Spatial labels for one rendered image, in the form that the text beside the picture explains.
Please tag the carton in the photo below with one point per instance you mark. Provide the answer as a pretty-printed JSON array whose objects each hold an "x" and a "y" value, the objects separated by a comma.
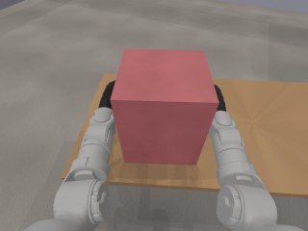
[{"x": 164, "y": 103}]

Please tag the robot right hand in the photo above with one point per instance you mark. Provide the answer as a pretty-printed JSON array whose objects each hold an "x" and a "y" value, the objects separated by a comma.
[{"x": 221, "y": 103}]

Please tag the table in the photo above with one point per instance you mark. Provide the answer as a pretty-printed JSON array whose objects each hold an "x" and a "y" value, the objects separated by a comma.
[{"x": 272, "y": 118}]

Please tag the robot left forearm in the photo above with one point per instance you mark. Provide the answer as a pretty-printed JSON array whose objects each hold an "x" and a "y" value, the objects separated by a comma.
[{"x": 95, "y": 150}]

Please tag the robot right upper arm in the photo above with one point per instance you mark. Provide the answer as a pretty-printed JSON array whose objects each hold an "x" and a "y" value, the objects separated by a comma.
[{"x": 245, "y": 208}]

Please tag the robot right forearm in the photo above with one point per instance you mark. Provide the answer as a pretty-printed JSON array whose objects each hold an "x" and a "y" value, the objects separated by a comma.
[{"x": 234, "y": 166}]

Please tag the robot left hand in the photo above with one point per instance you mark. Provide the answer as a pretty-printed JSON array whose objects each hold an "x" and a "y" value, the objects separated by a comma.
[{"x": 105, "y": 101}]

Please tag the robot left upper arm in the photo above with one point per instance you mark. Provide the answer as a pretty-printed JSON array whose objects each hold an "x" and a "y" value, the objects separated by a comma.
[{"x": 79, "y": 206}]

